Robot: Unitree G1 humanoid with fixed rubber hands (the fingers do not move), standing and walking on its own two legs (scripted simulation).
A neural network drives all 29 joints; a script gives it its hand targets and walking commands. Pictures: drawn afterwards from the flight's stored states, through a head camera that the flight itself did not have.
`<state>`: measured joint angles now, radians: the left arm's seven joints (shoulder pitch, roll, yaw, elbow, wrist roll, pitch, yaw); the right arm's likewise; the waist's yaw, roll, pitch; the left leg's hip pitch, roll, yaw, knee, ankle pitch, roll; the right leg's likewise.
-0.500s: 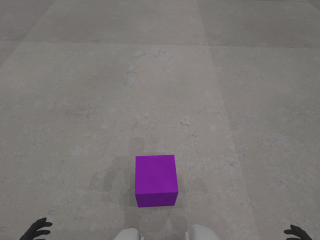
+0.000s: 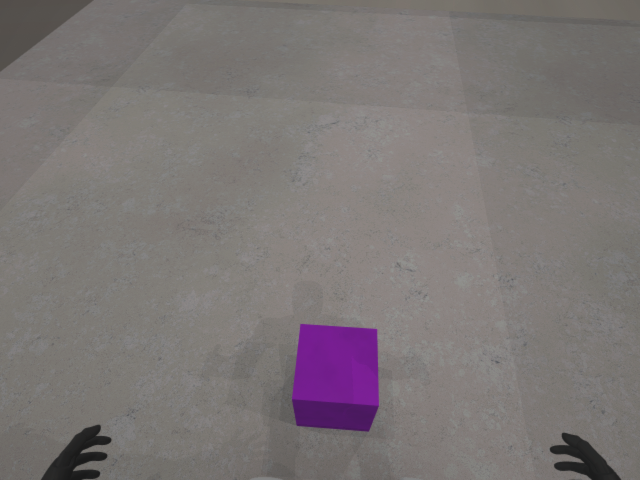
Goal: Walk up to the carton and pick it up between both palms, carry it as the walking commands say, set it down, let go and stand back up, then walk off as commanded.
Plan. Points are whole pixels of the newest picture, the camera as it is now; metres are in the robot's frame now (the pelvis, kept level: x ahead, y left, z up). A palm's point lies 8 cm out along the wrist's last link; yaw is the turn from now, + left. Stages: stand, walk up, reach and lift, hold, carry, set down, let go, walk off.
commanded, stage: walk up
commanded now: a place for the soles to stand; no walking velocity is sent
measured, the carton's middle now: (335, 379) +0.45 -0.02 -0.63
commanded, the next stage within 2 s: reach and lift in 0.74 s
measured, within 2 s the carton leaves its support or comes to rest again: neither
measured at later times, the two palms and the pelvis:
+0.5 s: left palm out of the picture +0.10 +0.32 -0.09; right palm (599, 470) +0.15 -0.32 -0.07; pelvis +0.01 +0.00 +0.02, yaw +2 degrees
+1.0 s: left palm (107, 431) +0.18 +0.29 -0.07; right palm (587, 444) +0.18 -0.32 -0.08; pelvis +0.01 -0.03 +0.00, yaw -4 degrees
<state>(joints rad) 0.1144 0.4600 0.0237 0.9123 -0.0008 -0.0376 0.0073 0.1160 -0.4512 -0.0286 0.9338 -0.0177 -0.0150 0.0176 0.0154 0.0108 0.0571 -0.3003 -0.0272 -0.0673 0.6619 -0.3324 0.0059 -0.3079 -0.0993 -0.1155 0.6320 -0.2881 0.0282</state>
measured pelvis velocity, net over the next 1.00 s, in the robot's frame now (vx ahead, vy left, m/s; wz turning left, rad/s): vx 0.01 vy -0.03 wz -0.07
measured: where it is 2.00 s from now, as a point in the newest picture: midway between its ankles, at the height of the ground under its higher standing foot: outside the picture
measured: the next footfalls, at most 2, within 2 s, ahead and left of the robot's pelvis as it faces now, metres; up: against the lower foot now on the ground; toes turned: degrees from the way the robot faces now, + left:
none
